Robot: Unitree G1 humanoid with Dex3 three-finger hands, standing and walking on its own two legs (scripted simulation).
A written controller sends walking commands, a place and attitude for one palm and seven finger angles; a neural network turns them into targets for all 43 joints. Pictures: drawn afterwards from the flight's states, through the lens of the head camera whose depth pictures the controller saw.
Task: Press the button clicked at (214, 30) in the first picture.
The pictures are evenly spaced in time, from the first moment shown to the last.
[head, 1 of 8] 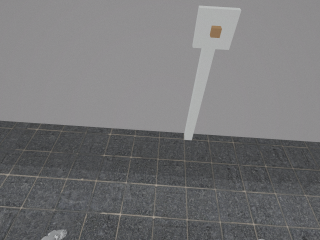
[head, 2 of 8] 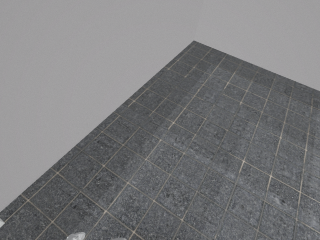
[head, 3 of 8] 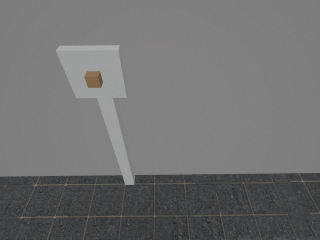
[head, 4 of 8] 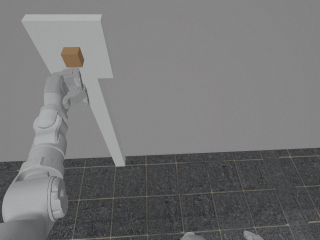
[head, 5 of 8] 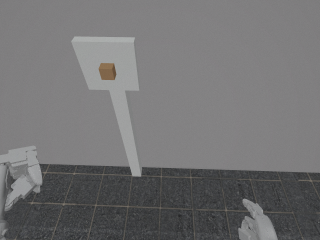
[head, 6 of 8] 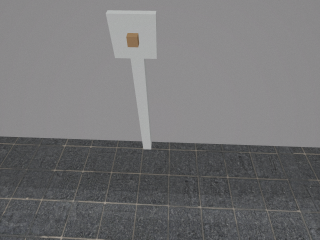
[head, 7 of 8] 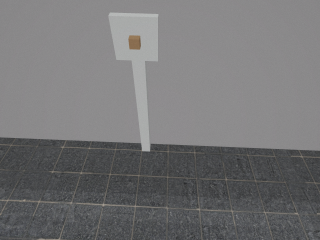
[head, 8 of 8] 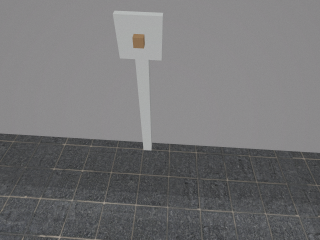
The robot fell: no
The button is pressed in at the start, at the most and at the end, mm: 0 10 0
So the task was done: yes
